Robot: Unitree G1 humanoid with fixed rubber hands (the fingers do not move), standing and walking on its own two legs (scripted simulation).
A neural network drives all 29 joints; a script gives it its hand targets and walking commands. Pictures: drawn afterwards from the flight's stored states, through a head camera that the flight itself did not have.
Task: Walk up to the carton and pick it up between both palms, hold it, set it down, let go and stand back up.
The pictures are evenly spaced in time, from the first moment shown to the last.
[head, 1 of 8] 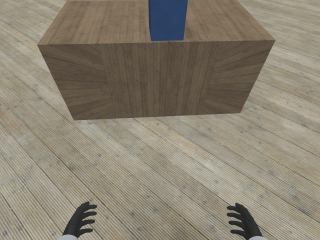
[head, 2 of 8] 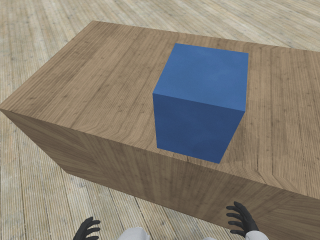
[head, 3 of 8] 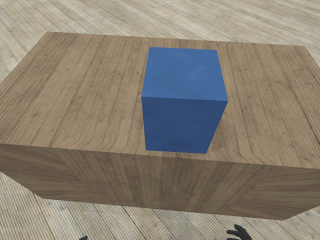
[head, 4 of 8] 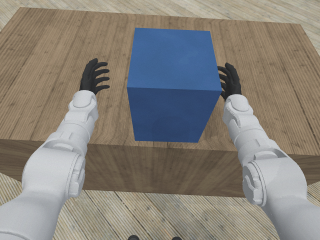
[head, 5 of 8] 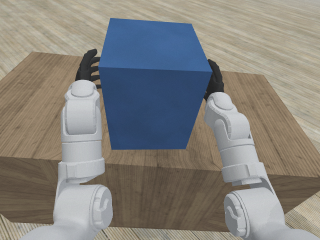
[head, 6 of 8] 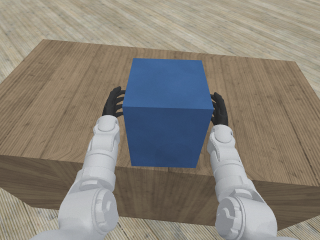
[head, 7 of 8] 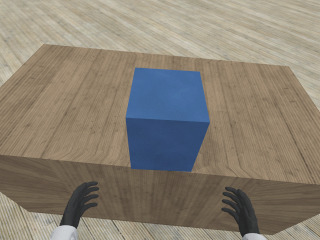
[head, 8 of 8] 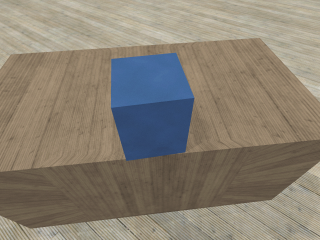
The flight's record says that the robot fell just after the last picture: no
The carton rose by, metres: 0.21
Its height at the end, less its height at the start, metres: +0.00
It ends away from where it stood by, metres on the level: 0.03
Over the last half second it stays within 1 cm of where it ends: yes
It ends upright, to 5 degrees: yes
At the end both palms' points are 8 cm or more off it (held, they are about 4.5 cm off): yes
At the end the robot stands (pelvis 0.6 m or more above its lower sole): yes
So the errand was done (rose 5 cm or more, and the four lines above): yes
